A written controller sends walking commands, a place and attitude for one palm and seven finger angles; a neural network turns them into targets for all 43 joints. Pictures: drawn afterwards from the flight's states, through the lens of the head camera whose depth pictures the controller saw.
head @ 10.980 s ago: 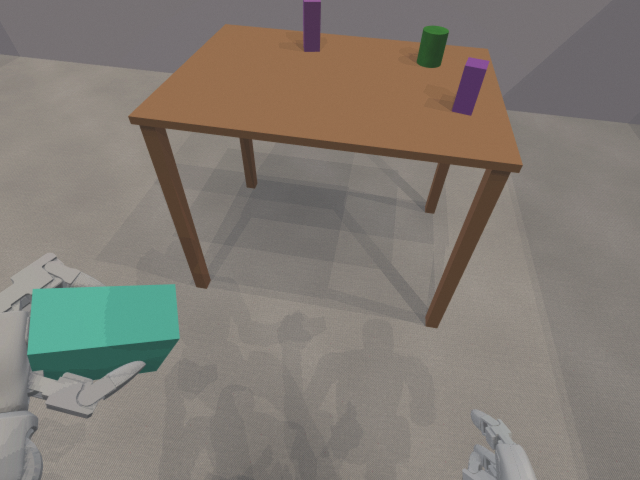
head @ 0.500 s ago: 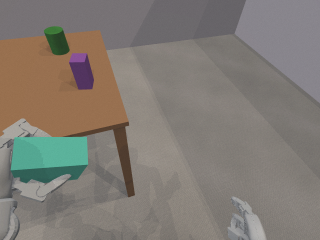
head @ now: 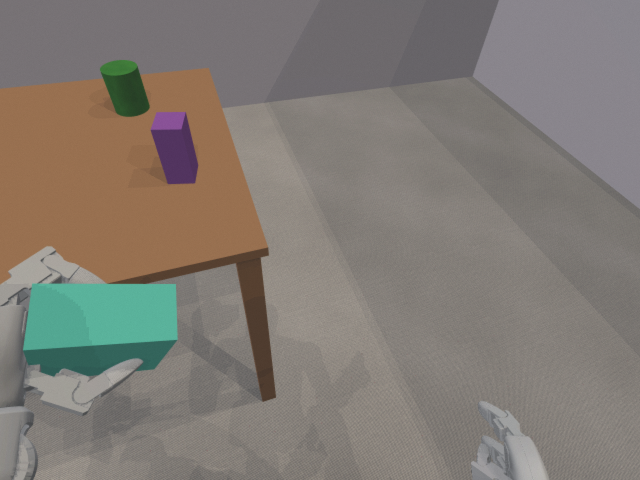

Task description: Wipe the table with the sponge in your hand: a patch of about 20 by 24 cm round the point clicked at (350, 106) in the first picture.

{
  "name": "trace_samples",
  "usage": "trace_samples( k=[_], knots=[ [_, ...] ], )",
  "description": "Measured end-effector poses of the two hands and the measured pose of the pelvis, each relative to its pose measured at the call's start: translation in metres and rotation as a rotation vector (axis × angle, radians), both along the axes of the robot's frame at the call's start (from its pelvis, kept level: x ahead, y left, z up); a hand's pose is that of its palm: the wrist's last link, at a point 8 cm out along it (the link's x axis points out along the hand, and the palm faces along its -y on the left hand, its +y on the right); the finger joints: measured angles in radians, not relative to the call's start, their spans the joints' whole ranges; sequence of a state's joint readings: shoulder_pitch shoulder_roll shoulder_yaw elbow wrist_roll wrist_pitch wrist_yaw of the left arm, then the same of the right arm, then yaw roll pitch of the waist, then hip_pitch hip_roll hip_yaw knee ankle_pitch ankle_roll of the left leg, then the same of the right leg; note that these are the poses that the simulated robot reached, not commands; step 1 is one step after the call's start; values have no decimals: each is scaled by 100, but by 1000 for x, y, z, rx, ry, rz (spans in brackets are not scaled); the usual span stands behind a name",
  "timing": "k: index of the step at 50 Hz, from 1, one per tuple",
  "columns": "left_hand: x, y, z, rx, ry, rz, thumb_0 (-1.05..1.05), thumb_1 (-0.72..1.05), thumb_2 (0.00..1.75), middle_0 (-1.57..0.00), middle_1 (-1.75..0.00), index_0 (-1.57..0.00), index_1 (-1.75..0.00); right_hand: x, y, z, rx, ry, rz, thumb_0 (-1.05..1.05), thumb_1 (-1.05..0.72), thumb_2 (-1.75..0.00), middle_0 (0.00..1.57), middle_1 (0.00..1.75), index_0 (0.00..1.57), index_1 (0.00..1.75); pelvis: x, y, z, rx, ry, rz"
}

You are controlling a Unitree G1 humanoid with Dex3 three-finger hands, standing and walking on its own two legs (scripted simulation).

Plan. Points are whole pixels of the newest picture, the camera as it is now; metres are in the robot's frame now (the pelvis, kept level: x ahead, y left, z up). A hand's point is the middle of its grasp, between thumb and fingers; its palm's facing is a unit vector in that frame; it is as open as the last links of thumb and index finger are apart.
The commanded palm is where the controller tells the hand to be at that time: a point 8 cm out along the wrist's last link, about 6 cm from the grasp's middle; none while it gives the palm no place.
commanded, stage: shuffle to correct the standing spot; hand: left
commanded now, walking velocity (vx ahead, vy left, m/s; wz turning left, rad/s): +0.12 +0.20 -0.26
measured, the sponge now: (123, 332) +0.22 +0.22 +0.13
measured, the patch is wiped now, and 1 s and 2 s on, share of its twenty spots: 0.00 0.00 0.00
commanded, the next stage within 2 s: none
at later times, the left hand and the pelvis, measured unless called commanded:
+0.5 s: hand (72, 299) +0.24 +0.27 +0.15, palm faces +0.39 -0.82 -0.42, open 9.7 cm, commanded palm +0.18 +0.30 +0.18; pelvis +0.02 +0.02 -0.02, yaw +0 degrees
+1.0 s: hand (36, 289) +0.24 +0.30 +0.16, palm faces +0.35 -0.82 -0.45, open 9.7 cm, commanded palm +0.20 +0.35 +0.18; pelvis +0.03 +0.07 -0.01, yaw -2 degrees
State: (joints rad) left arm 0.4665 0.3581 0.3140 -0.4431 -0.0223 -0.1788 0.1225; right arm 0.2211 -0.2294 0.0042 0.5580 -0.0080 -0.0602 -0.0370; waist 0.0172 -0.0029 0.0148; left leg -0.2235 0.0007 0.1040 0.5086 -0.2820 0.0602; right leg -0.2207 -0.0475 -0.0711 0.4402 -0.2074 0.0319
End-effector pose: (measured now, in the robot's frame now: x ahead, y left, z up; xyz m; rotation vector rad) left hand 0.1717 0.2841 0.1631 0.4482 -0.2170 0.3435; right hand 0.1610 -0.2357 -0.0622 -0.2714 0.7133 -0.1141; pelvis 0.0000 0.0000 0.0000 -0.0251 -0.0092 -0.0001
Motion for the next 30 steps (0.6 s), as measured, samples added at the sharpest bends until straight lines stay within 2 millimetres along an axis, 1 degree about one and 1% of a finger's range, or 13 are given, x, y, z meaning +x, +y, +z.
trace_samples(
  k=[7, 17, 25, 28, 30],
  knots=[
    [13, 12, 1, 30, -35, -1, 0, -47, 100, -80, -133, -79, -133, 6, 12, -9, 18, -1, -6, 1, -91, -90, 20, 30, 21, 30, 8, 10, -8, 10, -7, -8],
    [27, 14, 6, 63, -79, -38, 0, -47, 100, -80, -133, -79, -133, 17, 29, -25, 66, 10, -13, 1, -91, -90, 20, 30, 21, 30, 19, 20, -17, 13, -4, -10],
    [27, 21, 5, 82, -99, -28, 0, -47, 100, -80, -133, -79, -133, 20, 32, -35, 65, 43, -12, 1, -91, -90, 20, 30, 21, 30, 23, 25, -23, 12, 4, -1],
    [29, 24, 4, 73, -95, -27, 0, -47, 100, -81, -133, -80, -133, 19, 31, -34, 56, 43, -29, 1, -91, -90, 20, 30, 21, 30, 22, 29, -24, 24, -2, -20],
    [32, 24, 5, 75, -77, -27, 0, -47, 100, -81, -133, -80, -133, 18, 32, -32, 62, 34, -37, 1, -91, -90, 20, 30, 21, 30, 23, 30, -20, 24, -10, -30]
  ],
)
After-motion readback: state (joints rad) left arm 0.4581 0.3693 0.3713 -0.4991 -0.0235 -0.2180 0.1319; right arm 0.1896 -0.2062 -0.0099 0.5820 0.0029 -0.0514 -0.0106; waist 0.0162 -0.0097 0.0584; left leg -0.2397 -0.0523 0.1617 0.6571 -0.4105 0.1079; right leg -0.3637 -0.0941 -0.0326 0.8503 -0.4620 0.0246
